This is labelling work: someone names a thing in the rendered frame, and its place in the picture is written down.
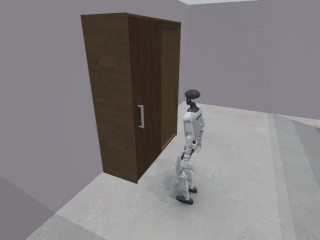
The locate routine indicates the left robot hand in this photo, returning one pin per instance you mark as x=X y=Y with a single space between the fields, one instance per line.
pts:
x=184 y=164

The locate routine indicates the right robot foot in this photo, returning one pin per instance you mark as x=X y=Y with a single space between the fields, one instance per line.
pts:
x=194 y=190

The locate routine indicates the right robot hand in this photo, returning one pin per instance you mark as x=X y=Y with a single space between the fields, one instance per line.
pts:
x=199 y=146

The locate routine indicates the wardrobe door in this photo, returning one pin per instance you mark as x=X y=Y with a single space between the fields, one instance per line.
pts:
x=169 y=41
x=145 y=47

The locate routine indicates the robot right forearm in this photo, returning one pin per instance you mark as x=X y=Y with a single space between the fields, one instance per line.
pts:
x=199 y=137

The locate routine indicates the humanoid robot head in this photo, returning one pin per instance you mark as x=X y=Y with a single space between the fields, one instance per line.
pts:
x=192 y=94

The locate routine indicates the robot left forearm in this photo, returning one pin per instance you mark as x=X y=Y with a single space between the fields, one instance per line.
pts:
x=188 y=148

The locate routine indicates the right robot upper arm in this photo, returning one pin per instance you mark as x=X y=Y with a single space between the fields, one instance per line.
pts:
x=202 y=123

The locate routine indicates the left robot upper arm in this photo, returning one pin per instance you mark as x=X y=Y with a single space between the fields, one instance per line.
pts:
x=187 y=120

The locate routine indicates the handle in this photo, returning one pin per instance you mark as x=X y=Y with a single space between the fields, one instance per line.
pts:
x=142 y=116
x=177 y=84

